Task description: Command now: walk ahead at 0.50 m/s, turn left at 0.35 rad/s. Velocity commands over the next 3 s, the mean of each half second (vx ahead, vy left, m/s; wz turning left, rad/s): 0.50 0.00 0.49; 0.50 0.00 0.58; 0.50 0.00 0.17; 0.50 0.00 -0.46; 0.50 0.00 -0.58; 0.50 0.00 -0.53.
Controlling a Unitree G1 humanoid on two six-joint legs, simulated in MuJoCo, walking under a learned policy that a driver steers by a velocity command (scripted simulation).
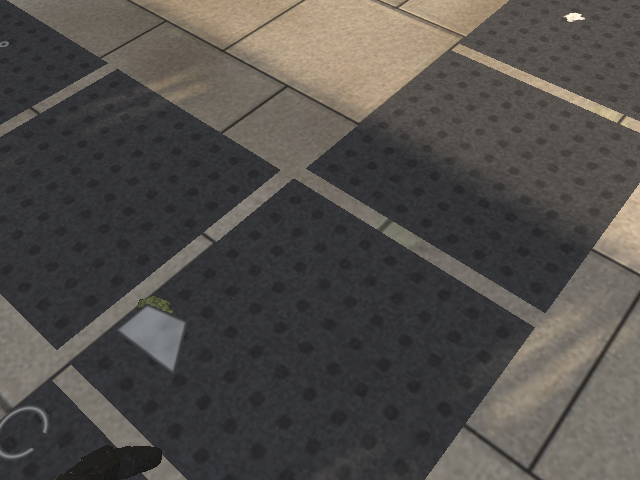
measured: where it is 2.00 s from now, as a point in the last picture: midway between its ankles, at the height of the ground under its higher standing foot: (140, 297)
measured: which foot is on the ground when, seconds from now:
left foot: down 0.00-0.00, up 0.02-0.48, down 0.50-1.00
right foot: down 0.00-0.50, up 0.52-0.98, down 1.00-1.00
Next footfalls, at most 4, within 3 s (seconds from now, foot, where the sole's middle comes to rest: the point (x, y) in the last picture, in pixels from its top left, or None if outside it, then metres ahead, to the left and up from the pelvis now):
0.50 left None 0.39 0.17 -0.76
1.00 right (268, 357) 0.74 0.11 -0.76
1.48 left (104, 356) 0.77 0.48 -0.76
1.98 right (162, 227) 1.14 0.38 -0.76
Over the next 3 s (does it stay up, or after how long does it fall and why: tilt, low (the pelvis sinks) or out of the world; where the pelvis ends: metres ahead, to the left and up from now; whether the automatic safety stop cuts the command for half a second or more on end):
stays up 1.50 0.47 0.00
